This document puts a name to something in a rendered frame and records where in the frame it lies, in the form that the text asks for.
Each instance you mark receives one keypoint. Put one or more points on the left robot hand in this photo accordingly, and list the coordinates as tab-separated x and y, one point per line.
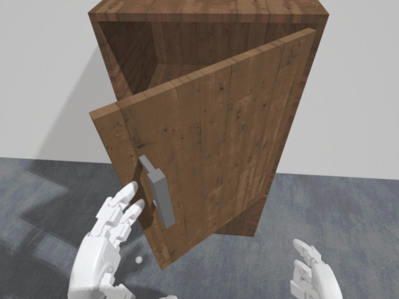
100	249

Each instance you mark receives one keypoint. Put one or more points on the right robot hand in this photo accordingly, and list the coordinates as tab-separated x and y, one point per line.
320	281

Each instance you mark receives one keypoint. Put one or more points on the handle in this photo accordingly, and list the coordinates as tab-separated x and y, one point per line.
160	191

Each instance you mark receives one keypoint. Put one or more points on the cupboard door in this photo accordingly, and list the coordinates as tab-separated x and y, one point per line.
214	134

